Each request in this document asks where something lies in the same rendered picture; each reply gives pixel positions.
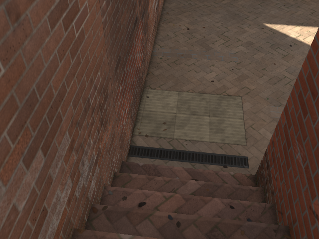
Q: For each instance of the stairs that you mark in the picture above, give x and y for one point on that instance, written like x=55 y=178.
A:
x=151 y=201

